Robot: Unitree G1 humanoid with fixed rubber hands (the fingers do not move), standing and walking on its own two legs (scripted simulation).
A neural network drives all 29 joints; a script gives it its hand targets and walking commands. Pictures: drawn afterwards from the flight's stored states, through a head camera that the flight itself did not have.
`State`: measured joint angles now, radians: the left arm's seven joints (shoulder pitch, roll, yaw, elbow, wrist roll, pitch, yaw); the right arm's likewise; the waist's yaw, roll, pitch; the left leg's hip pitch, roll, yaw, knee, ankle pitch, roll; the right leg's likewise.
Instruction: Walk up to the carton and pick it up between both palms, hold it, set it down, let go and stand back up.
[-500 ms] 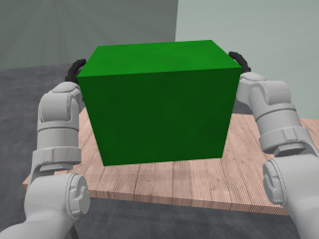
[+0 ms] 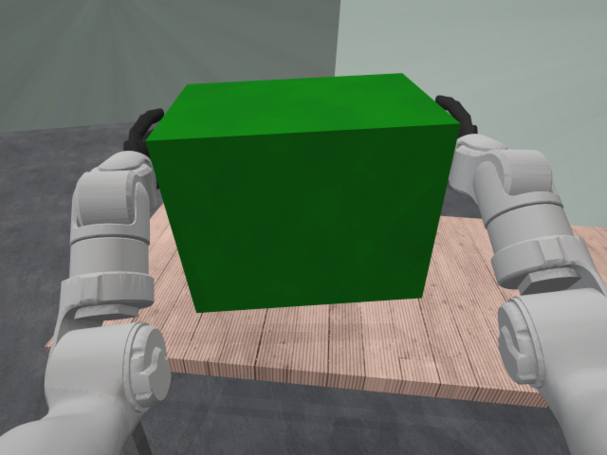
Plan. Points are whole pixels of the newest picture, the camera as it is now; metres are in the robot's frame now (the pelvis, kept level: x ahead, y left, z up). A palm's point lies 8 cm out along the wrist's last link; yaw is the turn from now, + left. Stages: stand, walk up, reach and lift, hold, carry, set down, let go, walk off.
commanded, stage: hold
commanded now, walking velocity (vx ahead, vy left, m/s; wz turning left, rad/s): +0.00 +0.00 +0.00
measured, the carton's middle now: (302, 189) +0.38 +0.00 +0.25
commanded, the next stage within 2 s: none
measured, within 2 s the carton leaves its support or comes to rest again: neither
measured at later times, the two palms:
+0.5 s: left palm (142, 167) +0.37 +0.20 +0.29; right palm (456, 152) +0.37 -0.18 +0.31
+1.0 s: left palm (142, 170) +0.37 +0.20 +0.28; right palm (456, 154) +0.37 -0.18 +0.31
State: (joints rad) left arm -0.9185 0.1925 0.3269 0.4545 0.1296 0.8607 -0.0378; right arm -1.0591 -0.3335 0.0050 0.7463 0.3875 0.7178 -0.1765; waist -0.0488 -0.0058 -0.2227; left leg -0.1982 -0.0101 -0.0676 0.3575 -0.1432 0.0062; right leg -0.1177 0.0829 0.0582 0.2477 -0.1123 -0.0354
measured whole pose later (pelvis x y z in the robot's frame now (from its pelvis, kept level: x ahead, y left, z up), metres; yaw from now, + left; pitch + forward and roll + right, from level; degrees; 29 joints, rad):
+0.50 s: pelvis +0.00 +0.00 +0.00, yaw +0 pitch +0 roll -1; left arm -0.92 0.20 0.31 0.46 0.13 0.86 -0.04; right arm -1.06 -0.34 0.02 0.76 0.39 0.71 -0.17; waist -0.05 0.00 -0.23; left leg -0.20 -0.01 -0.07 0.36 -0.15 0.01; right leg -0.12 0.08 0.06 0.25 -0.11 -0.03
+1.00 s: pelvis +0.00 +0.00 +0.00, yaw +0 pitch -1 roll -1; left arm -0.89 0.19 0.32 0.42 0.13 0.87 -0.04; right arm -1.04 -0.34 0.02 0.72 0.40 0.72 -0.18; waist -0.05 0.00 -0.22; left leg -0.19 -0.01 -0.07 0.36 -0.15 0.01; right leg -0.11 0.08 0.06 0.25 -0.12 -0.04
